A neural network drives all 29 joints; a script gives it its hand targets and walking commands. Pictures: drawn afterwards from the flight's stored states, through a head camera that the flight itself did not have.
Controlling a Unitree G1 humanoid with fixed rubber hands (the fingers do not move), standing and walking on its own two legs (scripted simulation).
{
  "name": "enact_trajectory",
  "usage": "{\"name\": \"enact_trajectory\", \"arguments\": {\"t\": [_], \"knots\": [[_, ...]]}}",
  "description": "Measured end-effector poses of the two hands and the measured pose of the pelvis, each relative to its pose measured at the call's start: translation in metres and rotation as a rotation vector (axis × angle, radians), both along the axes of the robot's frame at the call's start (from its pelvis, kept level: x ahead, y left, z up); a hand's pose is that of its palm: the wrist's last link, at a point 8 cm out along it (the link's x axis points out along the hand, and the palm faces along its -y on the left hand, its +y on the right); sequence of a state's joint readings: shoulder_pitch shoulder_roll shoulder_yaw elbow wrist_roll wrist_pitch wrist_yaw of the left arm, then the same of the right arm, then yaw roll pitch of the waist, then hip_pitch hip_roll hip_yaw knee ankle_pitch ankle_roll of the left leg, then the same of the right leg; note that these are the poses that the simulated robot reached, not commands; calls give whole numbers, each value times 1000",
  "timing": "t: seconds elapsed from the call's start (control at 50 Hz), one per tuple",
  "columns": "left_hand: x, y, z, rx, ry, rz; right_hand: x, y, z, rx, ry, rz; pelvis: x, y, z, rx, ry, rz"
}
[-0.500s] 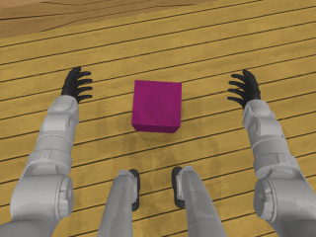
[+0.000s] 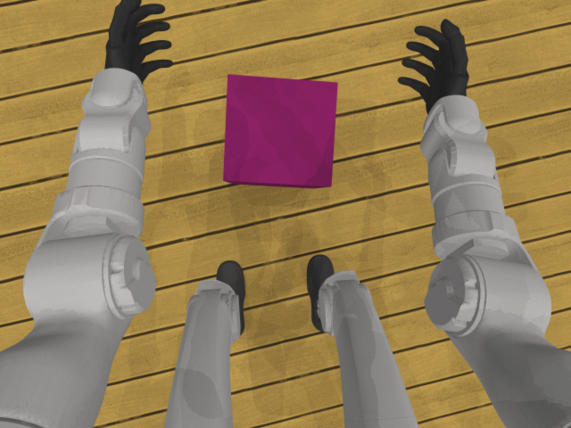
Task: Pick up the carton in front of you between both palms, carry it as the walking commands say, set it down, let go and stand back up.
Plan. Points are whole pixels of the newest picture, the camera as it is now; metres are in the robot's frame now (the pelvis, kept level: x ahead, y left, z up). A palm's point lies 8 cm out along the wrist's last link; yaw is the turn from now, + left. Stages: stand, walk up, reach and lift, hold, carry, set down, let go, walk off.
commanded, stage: reach and lift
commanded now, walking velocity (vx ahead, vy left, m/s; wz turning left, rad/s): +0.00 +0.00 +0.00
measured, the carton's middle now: (277, 141) +0.49 -0.02 -0.50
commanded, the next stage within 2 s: none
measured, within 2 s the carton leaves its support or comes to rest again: leaves its support in 1.56 s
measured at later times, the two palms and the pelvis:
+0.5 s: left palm (179, 125) +0.51 +0.16 -0.36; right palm (379, 136) +0.47 -0.21 -0.36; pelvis -0.06 +0.00 -0.21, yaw -1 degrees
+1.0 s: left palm (195, 130) +0.51 +0.15 -0.43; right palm (364, 137) +0.48 -0.20 -0.43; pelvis -0.05 +0.00 -0.26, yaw -1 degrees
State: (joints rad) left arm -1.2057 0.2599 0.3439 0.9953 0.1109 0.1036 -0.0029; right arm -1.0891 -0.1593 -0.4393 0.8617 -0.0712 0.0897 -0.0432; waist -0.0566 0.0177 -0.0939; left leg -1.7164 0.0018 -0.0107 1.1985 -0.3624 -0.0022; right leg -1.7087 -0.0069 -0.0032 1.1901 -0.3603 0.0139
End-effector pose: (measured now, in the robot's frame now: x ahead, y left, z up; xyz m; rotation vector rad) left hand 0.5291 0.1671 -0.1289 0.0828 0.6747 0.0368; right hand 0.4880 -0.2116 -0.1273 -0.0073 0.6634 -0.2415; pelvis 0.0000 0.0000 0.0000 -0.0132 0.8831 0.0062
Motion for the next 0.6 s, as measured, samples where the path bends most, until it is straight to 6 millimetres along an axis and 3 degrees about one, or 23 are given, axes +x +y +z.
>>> {"name": "enact_trajectory", "arguments": {"t": [0.12, 0.28, 0.42, 0.6], "knots": [[-12, 0, -70, 8, 26, 17, -8, -1, -67, -5, 30, -1, -1, 0, -48, -4, 60, -3], [-20, 5, -162, 22, 5, 24, -15, -4, -159, -16, 23, -1, -23, 1, -131, -5, 26, -6], [-19, 2, -211, 18, 2, 30, -15, -2, -210, -7, 20, -8, -47, 2, -189, -9, -78, -5], [-19, -5, -267, 6, 56, 30, -13, 8, -267, 8, 80, 10, -61, 1, -231, -12, -178, -3]]}}
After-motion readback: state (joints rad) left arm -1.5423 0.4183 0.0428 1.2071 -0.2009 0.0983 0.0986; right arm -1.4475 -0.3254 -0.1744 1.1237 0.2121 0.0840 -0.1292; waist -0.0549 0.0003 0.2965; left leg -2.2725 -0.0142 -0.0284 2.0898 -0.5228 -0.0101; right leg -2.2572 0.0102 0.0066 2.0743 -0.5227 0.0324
